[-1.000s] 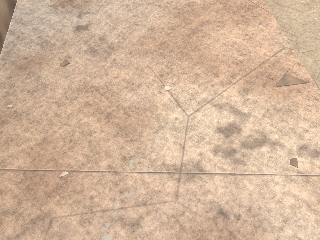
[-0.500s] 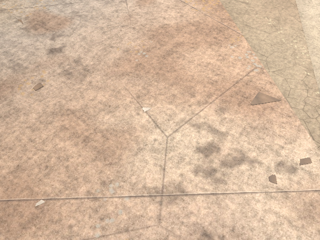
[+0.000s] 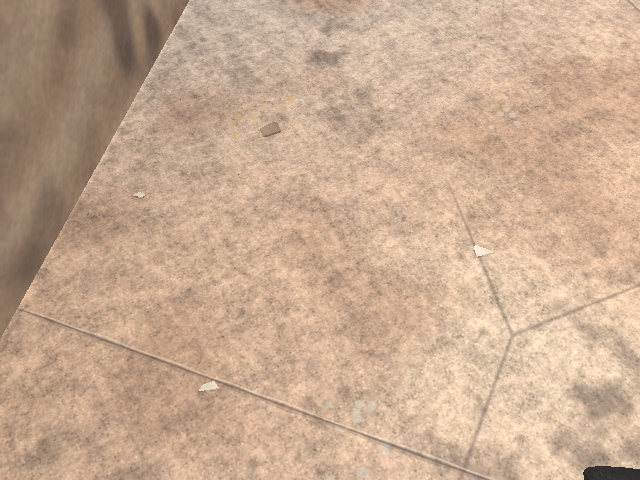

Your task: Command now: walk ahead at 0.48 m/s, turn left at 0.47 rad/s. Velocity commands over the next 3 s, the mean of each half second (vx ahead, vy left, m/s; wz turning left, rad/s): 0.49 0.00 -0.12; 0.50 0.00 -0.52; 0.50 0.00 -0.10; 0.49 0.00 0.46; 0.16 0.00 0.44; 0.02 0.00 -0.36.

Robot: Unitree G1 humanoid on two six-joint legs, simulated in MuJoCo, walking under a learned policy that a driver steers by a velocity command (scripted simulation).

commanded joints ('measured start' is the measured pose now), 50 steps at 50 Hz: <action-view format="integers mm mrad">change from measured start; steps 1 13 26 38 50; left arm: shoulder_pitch -81 -210 137 -44 34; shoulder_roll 134 53 256 176 142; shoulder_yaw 18 -2 75 50 25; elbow -136 -131 -160 -173 -168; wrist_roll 5 5 1 5 -13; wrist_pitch -63 -5 6 29 35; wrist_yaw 5 -21 -43 4 5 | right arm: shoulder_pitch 164 161 276 -36 251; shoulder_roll -136 -117 -42 -41 -134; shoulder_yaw -40 -14 29 34 -31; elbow -15 71 49 -39 22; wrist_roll -12 -34 -55 -40 -22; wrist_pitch -23 -63 -49 -62 -71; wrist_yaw -12 -35 -52 -37 -26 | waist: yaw -86 -100 47 6 -121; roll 15 32 -226 -68 145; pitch -180 -18 -507 -81 -197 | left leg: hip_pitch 547 346 -161 24 655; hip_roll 301 212 -48 89 419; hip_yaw -535 -62 -68 -58 -708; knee -381 -548 756 7 -389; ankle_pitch -88 218 -364 218 -423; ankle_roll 199 96 -105 -186 107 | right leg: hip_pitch -531 -436 647 -133 -591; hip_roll -52 -57 -293 2 76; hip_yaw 89 30 825 217 176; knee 103 -434 -757 -899 159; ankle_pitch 133 676 349 488 19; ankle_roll -36 -13 -484 -266 -44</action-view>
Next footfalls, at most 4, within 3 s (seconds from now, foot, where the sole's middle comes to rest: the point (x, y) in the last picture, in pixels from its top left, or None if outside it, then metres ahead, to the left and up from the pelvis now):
0.48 right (411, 463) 0.45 -0.14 -0.75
0.92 left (339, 319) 0.77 0.01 -0.75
1.42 right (487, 279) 0.89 -0.34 -0.75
1.96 left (415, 165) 1.26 -0.19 -0.75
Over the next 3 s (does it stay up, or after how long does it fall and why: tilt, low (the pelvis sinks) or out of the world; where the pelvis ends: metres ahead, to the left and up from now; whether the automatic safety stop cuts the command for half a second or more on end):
stays up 1.29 -0.31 0.02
